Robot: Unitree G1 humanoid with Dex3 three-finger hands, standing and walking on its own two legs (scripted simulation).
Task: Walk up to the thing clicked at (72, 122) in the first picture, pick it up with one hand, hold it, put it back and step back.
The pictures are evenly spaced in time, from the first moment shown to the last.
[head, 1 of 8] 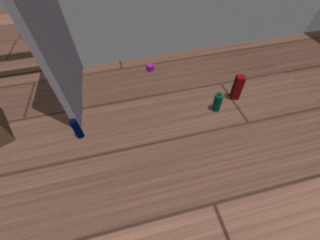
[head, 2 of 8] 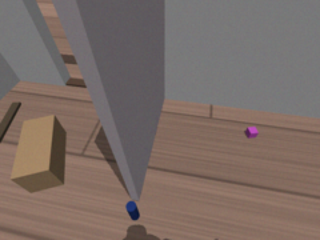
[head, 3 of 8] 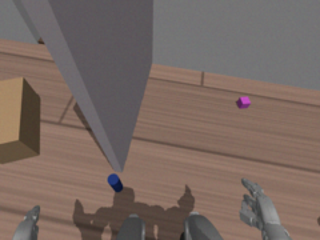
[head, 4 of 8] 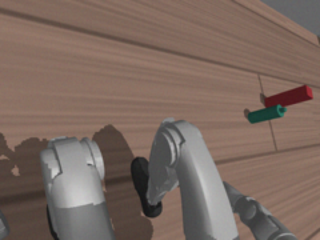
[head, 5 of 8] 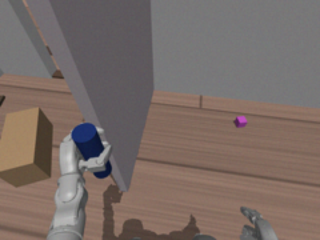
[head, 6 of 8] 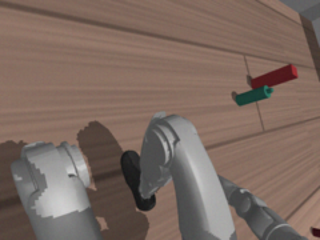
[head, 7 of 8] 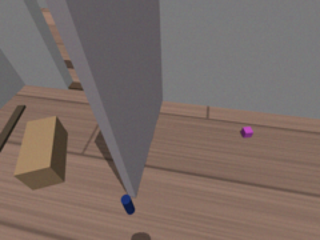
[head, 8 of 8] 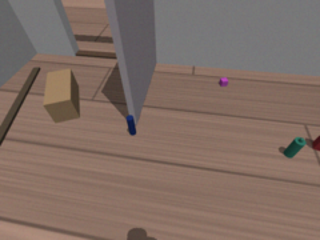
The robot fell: no
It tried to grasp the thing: yes
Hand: left
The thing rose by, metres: 0.68
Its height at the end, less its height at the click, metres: +0.00
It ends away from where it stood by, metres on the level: 0.01
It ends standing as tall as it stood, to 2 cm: yes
